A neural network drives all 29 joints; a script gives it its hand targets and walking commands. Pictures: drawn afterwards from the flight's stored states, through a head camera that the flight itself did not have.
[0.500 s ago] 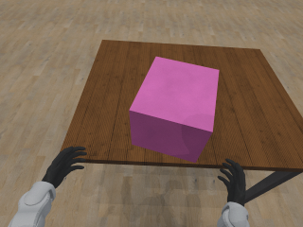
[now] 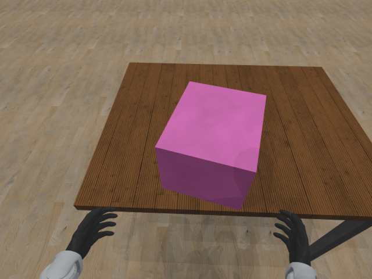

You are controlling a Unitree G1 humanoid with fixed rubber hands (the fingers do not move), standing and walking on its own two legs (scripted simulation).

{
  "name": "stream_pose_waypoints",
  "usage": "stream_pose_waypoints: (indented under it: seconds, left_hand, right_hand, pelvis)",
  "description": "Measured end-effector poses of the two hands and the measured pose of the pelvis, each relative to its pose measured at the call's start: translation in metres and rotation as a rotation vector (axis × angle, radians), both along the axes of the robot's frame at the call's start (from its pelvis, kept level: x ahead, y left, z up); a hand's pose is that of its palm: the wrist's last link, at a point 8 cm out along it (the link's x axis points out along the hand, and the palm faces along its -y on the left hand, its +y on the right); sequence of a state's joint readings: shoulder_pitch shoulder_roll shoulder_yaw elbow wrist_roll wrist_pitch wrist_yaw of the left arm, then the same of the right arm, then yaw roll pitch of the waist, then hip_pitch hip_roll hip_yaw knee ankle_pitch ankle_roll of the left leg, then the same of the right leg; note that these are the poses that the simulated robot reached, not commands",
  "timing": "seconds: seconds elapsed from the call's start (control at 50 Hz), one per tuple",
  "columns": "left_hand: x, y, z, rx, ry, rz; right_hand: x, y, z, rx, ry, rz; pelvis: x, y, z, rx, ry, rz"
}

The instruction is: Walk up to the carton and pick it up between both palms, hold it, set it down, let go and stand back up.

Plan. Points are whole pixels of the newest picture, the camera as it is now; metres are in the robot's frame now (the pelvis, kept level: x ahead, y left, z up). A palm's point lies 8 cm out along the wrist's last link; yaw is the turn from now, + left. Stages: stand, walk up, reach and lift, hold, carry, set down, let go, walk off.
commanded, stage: set down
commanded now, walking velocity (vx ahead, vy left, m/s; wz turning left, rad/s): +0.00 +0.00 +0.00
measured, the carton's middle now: (213, 142) +0.48 -0.03 -0.03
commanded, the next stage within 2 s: let go in 1.14 s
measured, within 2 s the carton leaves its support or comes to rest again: neither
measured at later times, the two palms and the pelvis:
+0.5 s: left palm (95, 258) +0.17 +0.23 -0.04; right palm (308, 265) +0.17 -0.22 -0.05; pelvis +0.00 -0.03 +0.00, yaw +1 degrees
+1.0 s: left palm (113, 272) +0.15 +0.19 -0.07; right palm (326, 274) +0.15 -0.26 -0.07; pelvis +0.00 -0.04 +0.01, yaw +0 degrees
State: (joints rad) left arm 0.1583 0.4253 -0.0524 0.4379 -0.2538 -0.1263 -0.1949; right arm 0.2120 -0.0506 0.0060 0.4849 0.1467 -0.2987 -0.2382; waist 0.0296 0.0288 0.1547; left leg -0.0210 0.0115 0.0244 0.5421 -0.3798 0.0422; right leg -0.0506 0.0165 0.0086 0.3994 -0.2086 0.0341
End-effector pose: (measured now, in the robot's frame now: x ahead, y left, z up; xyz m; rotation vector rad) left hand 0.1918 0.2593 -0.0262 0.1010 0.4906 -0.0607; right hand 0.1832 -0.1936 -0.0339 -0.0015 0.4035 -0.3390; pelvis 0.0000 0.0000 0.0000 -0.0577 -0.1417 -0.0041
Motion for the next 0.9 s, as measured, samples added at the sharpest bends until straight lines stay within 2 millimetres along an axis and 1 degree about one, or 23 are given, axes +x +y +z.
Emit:
stream_pose_waypoints:
  seconds: [0.2, 0.38, 0.58, 0.9]
  left_hand:
    - [-0.006, -0.016, -0.008, 0.012, 0.050, 0.029]
    - [-0.014, -0.024, -0.013, 0.030, 0.090, 0.056]
    - [-0.025, -0.035, -0.020, 0.048, 0.150, 0.086]
    - [-0.038, -0.060, -0.039, 0.080, 0.270, 0.134]
  right_hand:
    - [-0.006, -0.015, -0.005, -0.006, 0.047, 0.046]
    - [-0.011, -0.019, -0.010, -0.007, 0.082, 0.086]
    - [-0.018, -0.028, -0.017, -0.025, 0.129, 0.128]
    - [-0.025, -0.056, -0.029, -0.066, 0.245, 0.205]
  pelvis:
    - [0.003, -0.017, 0.002, 0.012, 0.013, 0.004]
    - [0.002, -0.029, 0.003, 0.020, 0.013, 0.013]
    - [-0.002, -0.034, 0.004, 0.025, 0.010, 0.013]
    - [-0.003, -0.040, 0.005, 0.036, 0.016, 0.008]
